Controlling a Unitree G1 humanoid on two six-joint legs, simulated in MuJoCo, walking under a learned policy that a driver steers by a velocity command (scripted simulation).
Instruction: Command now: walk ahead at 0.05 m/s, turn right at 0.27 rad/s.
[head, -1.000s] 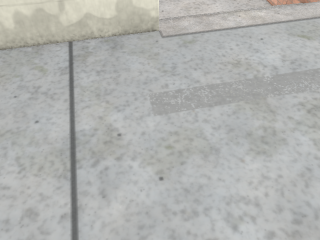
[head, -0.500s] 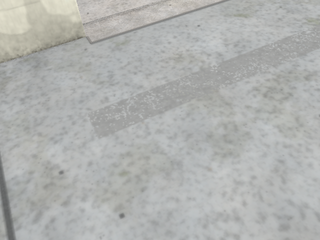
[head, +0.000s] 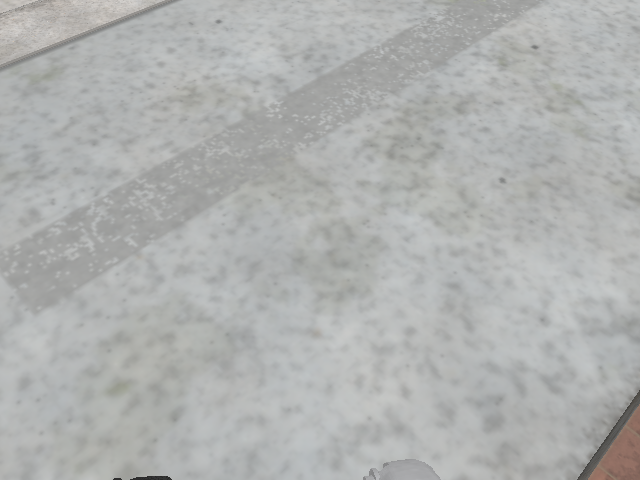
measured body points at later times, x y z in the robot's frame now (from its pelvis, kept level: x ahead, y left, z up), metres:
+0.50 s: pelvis +0.00 -0.05 +0.04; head +0.02 -0.07 +0.49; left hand +0.17 +0.15 -0.06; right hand +0.05 -0.31 -0.11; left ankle -0.01 +0.12 -0.69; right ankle -0.02 -0.15 -0.59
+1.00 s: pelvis +0.03 -0.05 +0.00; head +0.04 -0.07 +0.45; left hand +0.13 +0.16 -0.13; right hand -0.03 -0.27 -0.15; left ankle -0.03 +0.09 -0.71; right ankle -0.02 -0.14 -0.59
